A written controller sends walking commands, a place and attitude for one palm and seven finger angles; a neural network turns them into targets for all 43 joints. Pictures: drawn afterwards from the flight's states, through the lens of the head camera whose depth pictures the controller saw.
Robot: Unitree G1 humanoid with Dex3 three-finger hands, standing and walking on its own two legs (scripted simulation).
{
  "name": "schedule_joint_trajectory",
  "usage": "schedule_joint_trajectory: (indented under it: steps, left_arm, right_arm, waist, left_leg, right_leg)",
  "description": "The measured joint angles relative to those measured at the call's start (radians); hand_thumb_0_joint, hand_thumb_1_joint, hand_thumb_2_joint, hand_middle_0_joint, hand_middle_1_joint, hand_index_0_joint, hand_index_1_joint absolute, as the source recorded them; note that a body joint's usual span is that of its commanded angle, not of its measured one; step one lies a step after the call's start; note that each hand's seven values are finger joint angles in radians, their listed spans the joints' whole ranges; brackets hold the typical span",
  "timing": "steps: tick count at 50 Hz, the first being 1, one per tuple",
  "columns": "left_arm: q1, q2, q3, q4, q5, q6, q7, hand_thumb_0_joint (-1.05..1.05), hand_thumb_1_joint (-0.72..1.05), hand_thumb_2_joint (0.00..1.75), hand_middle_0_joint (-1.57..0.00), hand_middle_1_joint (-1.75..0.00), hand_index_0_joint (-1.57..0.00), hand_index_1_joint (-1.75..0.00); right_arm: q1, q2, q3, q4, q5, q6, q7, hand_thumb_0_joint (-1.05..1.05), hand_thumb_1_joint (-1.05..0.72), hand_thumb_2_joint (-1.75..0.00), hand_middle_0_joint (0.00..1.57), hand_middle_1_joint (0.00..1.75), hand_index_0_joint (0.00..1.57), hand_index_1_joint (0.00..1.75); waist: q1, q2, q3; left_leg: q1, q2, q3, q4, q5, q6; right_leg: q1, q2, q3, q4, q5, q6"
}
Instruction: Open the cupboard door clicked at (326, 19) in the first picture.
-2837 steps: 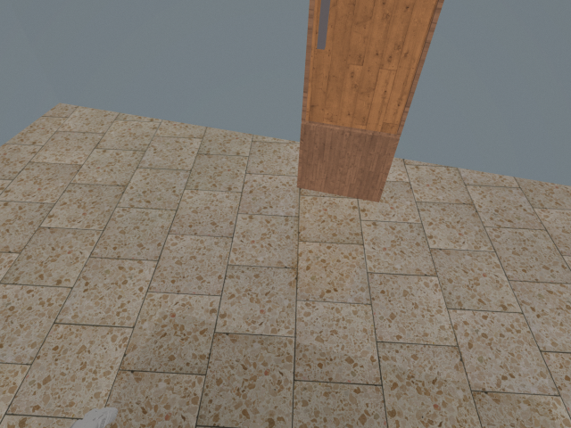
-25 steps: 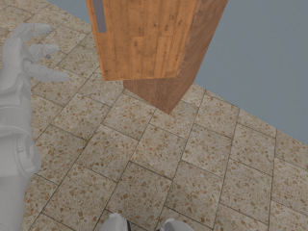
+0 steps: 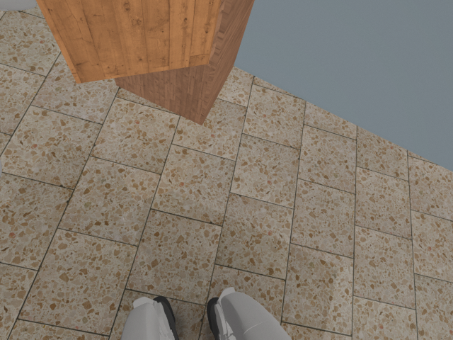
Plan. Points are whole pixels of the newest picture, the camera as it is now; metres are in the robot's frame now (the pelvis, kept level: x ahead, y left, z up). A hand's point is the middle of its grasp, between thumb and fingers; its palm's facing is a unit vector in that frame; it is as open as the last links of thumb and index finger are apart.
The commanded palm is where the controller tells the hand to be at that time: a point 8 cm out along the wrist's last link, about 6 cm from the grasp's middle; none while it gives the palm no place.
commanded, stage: move the hooked fingers beside the handle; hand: left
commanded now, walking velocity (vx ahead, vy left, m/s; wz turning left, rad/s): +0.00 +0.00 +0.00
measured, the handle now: out of the picture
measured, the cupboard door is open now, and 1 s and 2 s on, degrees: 42 42 42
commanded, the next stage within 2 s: none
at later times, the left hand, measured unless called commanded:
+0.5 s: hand out of the picture +0.68 +0.19 +0.13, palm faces +0.09 -1.00 -0.01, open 14.0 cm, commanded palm +0.68 +0.18 +0.13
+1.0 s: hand out of the picture +0.67 +0.18 +0.12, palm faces +0.12 -0.99 +0.01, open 14.0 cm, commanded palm +0.68 +0.18 +0.12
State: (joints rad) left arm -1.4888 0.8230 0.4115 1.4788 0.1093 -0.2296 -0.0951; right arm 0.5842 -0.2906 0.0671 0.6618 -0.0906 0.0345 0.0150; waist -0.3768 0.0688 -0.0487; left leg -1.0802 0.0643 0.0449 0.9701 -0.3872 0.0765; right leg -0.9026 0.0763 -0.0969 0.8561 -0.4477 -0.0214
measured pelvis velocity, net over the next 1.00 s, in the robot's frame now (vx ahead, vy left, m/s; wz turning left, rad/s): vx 0.02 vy -0.01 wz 0.05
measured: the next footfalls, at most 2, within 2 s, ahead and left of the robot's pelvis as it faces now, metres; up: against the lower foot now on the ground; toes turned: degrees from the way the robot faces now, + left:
none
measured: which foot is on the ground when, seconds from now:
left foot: down 0.00-1.00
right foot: down 0.00-1.00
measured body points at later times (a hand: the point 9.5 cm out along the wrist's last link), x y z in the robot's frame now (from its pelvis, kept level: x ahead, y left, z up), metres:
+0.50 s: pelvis +0.02 +0.00 +0.00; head +0.26 +0.04 +0.38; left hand +0.67 +0.25 +0.13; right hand -0.14 -0.20 -0.04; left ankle +0.02 +0.07 -0.68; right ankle -0.04 -0.12 -0.67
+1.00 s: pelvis +0.02 -0.01 -0.01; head +0.24 +0.04 +0.38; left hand +0.66 +0.24 +0.12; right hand -0.11 -0.24 -0.05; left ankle +0.02 +0.07 -0.68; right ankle -0.04 -0.13 -0.68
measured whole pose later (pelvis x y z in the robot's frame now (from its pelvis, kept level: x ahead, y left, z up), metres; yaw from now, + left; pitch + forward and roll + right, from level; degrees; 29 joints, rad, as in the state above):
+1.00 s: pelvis +0.02 -0.01 -0.01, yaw +3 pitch +33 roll -8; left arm -1.62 0.82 0.38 1.46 0.17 -0.17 -0.07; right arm 0.59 -0.28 0.07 0.62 -0.13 0.02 0.09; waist -0.41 0.08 -0.04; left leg -1.19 0.03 -0.04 1.03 -0.42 0.06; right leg -0.97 0.12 -0.07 0.88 -0.49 -0.02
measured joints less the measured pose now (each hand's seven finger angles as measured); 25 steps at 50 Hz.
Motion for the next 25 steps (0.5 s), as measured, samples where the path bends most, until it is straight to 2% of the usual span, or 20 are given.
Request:
schedule_joint_trajectory:
  steps: [7, 13, 16, 20, 25]
  left_arm:
    - [-0.12, 0.061, -0.03, 0.055, 0.035, 0.047, 0.0, -0.01, -0.5, 0.3, -0.3, -1.2, -0.3, -1.2]
    - [-0.153, 0.116, -0.001, 0.046, 0.071, 0.059, -0.003, -0.01, -0.5, 0.3, -0.3, -1.2, -0.3, -1.2]
    - [-0.156, 0.135, -0.001, 0.028, 0.085, 0.062, -0.007, -0.01, -0.5, 0.3, -0.3, -1.2, -0.3, -1.2]
    - [-0.154, 0.139, -0.004, -0.011, 0.081, 0.082, -0.027, -0.01, -0.5, 0.3, -0.3, -1.2, -0.3, -1.2]
    - [-0.146, 0.092, -0.041, -0.06, 0.052, 0.109, -0.053, -0.01, -0.5, 0.3, -0.3, -1.2, -0.3, -1.2]
  right_arm:
    - [0.024, 0.012, 0.019, -0.005, -0.011, 0.003, 0.009, 0.0, -0.91, -0.9, 0.2, 0.3, 0.2, 0.3]
    - [0.041, 0.016, 0.027, -0.032, -0.023, -0.001, 0.018, 0.0, -0.91, -0.9, 0.2, 0.3, 0.2, 0.3]
    - [0.048, 0.022, 0.027, -0.038, -0.024, 0.002, 0.025, 0.0, -0.91, -0.9, 0.2, 0.3, 0.2, 0.3]
    - [0.055, 0.036, 0.025, -0.035, -0.022, 0.006, 0.035, 0.0, -0.91, -0.9, 0.2, 0.3, 0.2, 0.3]
    - [0.063, 0.053, 0.014, -0.025, -0.018, 0.006, 0.049, 0.0, -0.91, -0.9, 0.2, 0.3, 0.2, 0.3]
  waist:
    - [-0.041, 0.014, 0.011]
    - [-0.066, 0.017, 0.019]
    - [-0.067, 0.018, 0.024]
    - [-0.057, 0.013, 0.027]
    - [-0.035, 0.013, 0.029]
  left_leg:
    - [-0.054, 0.003, -0.015, 0.021, -0.011, 0.0]
    - [-0.093, 0.013, -0.018, 0.043, -0.026, 0.0]
    - [-0.107, 0.016, -0.022, 0.052, -0.033, -0.002]
    - [-0.11, 0.015, -0.028, 0.051, -0.037, -0.004]
    - [-0.09, 0.003, -0.053, 0.025, -0.028, -0.01]
  right_leg:
    - [-0.043, 0.006, -0.013, 0.005, -0.007, -0.001]
    - [-0.077, 0.016, -0.013, 0.014, -0.013, -0.003]
    - [-0.088, 0.019, -0.015, 0.017, -0.017, -0.003]
    - [-0.087, 0.021, -0.018, 0.009, -0.018, -0.004]
    - [-0.061, 0.029, -0.013, -0.019, -0.001, -0.003]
